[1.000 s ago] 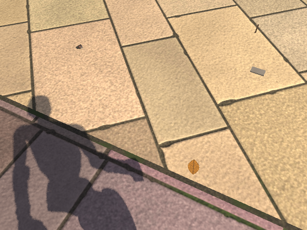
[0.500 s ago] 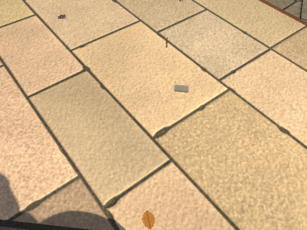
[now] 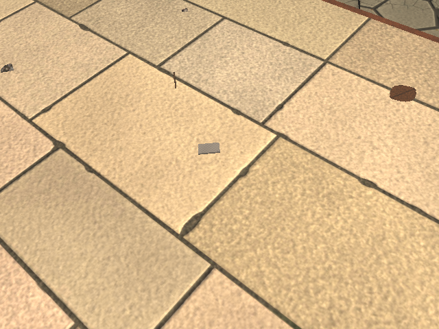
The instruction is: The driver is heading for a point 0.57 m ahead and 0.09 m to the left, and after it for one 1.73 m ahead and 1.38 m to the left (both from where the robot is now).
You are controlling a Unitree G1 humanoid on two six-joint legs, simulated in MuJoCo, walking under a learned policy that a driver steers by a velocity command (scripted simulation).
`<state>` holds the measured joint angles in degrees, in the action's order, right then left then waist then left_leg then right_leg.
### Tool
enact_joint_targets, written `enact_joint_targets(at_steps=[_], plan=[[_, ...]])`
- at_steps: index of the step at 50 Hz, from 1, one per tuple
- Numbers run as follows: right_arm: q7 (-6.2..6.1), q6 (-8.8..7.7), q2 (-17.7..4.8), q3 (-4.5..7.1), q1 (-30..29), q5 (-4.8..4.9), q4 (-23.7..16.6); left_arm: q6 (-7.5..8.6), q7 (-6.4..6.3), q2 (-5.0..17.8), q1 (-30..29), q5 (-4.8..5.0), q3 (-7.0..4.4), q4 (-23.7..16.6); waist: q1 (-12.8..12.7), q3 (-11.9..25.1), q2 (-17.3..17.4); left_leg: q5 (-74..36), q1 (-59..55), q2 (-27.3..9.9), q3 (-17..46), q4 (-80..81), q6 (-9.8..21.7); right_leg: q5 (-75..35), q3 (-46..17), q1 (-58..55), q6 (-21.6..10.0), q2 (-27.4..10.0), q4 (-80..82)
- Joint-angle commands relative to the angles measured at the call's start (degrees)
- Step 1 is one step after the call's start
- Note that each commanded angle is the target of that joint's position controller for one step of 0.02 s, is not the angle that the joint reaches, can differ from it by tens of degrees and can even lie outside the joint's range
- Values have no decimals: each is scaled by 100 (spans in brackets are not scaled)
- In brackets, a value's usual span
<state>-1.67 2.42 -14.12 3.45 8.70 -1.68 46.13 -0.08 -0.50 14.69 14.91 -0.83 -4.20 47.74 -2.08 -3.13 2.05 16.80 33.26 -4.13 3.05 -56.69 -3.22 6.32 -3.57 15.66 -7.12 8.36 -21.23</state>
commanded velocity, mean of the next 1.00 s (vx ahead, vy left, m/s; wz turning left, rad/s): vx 0.39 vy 0.00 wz -0.02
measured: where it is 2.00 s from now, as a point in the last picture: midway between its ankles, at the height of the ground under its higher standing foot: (259, 308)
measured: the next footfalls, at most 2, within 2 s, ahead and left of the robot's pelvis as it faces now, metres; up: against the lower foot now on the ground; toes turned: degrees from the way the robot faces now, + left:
left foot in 0.24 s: +0.08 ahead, +0.15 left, +0.00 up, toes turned -2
right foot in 0.70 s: +0.39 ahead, -0.07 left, +0.00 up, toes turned -6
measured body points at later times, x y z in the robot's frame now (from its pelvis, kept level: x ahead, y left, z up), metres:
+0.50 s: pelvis +0.13 +0.06 +0.01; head +0.15 +0.08 +0.45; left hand +0.26 +0.31 -0.13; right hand +0.10 -0.20 -0.12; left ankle +0.04 +0.15 -0.74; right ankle +0.22 -0.08 -0.68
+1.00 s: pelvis +0.39 +0.00 +0.01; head +0.41 -0.01 +0.45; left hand +0.39 +0.26 -0.13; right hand +0.48 -0.26 -0.13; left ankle +0.48 +0.15 -0.67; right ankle +0.35 -0.06 -0.74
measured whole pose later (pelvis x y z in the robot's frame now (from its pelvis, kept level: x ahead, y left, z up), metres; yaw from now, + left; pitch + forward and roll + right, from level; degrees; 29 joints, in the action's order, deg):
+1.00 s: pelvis +0.39 +0.00 +0.01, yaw +3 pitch +0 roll -1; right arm 1.9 -1.3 -14.2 3.2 13.2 -1.6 50.2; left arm 5.6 -0.1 12.4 20.0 -0.9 -2.3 54.6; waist -0.4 -2.4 2.3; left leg 7.7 36.4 -4.4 1.3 -55.4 2.5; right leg 11.4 9.2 2.9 -5.1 3.8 -14.0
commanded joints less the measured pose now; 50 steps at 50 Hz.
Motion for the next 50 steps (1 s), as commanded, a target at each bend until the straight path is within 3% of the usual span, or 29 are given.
enact_joint_targets(at_steps=[1,3,8,9,11,12,13,14,15,16,17,20,22,25,30,32,33,34,35,36,37,38,39,40,42,45,47,50], plan=[[22,-48,-448,89,121,-10,-304,42,-17,712,368,-35,-135,-237,-38,692,-722,-8,60,0,-10,331,47,532,-1733,-893,-651,-1741,865],[93,-104,-447,70,-40,-30,-370,43,4,717,433,-67,-120,-202,-117,473,-852,115,20,65,-92,776,100,1732,-1981,-880,-721,-1766,1115],[175,-324,-369,3,23,3,-386,119,44,829,563,-99,-113,-73,-130,261,-742,663,-800,341,-332,1884,358,2078,-2070,-688,-783,-1791,1020],[167,-365,-353,-6,153,24,-357,127,53,838,497,-87,-113,-77,-48,219,-723,679,-1168,419,-393,2233,449,2137,-2057,-475,-753,-1753,960],[115,-462,-226,-37,773,31,-134,120,51,766,214,6,-96,-125,367,123,-485,21,-2579,565,-558,3564,650,2277,-1827,396,-527,-1440,554],[59,-532,-376,-9,1144,2,-24,166,39,505,82,25,-26,-209,517,163,-156,184,-3472,146,-37,3857,741,2344,-1591,1160,-280,-1146,18],[1,-588,-772,42,1732,-61,33,238,50,-12,-51,30,112,-375,699,389,861,1498,-4120,-1176,1545,4628,971,2498,-676,1836,39,-547,-1594],[25,-582,-1389,217,1763,-33,112,302,66,267,-286,-13,62,-502,682,-264,1113,2306,-3785,-1905,3153,5213,1494,2401,48,2963,120,-89,-2296],[53,-581,-1140,207,1602,7,140,331,109,607,-407,-160,-24,-526,493,-603,371,2275,-3427,-1860,2956,5116,1642,1901,-258,3013,145,-610,-2802],[106,-612,-839,127,1285,84,75,344,194,600,-241,-141,-41,-403,285,-555,261,1981,-3383,-1487,2470,5104,1489,1496,-192,2909,222,-746,-2943],[148,-638,-706,97,1110,102,30,334,244,582,-89,-124,-39,-294,188,-442,307,1404,-3384,-1192,1947,5144,1327,1211,-81,2760,338,-834,-3020],[188,-745,-526,53,1348,108,188,275,324,389,-303,-176,9,-273,243,-157,378,-674,-3464,-750,965,5064,1285,566,315,2686,544,-1002,-3444],[207,-771,-492,46,1636,131,337,251,328,285,-665,-169,51,-389,332,-126,343,-1806,-3549,-657,626,4948,1320,355,508,2817,641,-1086,-3349],[198,-770,-487,36,1873,118,477,228,343,154,-1297,-148,136,-596,484,-184,397,-2645,-3458,-527,294,4867,1310,70,737,2641,720,-1097,-2651],[147,-762,-677,59,2064,84,659,237,338,177,-1849,-97,198,-793,556,-301,464,-3304,-3582,-747,192,4706,1280,-20,903,1888,465,-947,-1382],[122,-754,-751,66,1930,76,695,259,276,280,-1551,-95,158,-718,327,-165,473,-4441,-3686,-852,106,4269,1189,227,934,1248,248,-776,-1125],[114,-742,-810,77,1875,70,717,279,224,382,-1112,-98,109,-575,117,94,484,-5258,-3740,-831,31,3731,1115,375,970,660,132,-602,-999],[114,-711,-827,75,1800,88,731,324,170,487,-296,-109,45,-294,-256,541,340,-5571,-3612,-675,-151,2786,1019,211,1029,-340,-17,-450,-631],[116,-704,-748,39,1784,124,679,390,101,736,598,-207,-48,-43,-603,1094,172,-4524,-2732,-480,-286,1569,936,270,554,-1782,-207,-928,-583],[178,-706,-149,-111,2143,290,415,409,33,1347,1280,-359,-191,9,-565,2009,-1020,-1685,-946,169,-622,-532,694,1361,-1870,-3491,-719,-2721,-346],[156,-686,-425,-10,2244,241,488,343,81,1370,1207,-150,-216,73,-474,2299,-1409,1257,-141,822,-169,-1672,729,1387,-3767,-3423,-1118,-3349,548],[147,-662,-675,71,1721,126,391,317,98,1072,577,-27,-147,35,-227,1264,-799,816,242,387,119,-1894,821,1656,-2898,-2598,-936,-3011,584],[193,-701,-534,27,1443,120,344,355,110,670,112,-23,-40,-34,-93,610,-524,363,197,169,106,-1586,849,1412,-2091,-1709,-778,-2783,818],[218,-681,-410,13,1395,126,386,406,107,451,-109,-52,25,-23,85,288,-452,123,-46,-1,81,-1211,857,1071,-1481,-1140,-520,-2487,1046],[293,-524,-268,-1,1637,-8,519,506,65,300,-114,-37,83,100,322,118,-603,-61,-505,-102,61,-894,766,527,-713,-517,-293,-2192,1318],[371,-403,-238,22,1316,-4,432,664,63,413,165,-7,52,272,366,-36,-565,-445,-123,-141,29,-694,674,17,-155,-531,-302,-2163,1586],[368,-376,-237,33,951,0,326,693,39,382,260,-13,76,329,357,-204,-449,-791,215,-106,-45,-394,580,-1411,349,-643,-260,-2109,1481],[372,-404,-75,-38,495,19,133,668,-4,321,255,26,129,370,370,-128,-567,-1409,-48,29,-467,654,502,-3257,1155,-645,-104,-1866,1045]])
